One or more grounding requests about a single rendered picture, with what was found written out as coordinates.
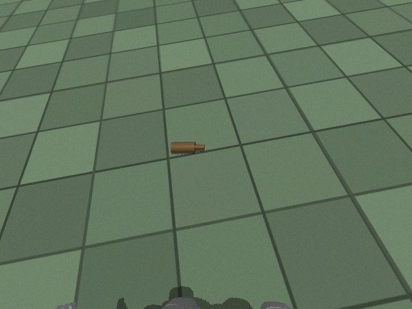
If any bottle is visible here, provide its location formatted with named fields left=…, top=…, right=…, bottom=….
left=171, top=142, right=205, bottom=153

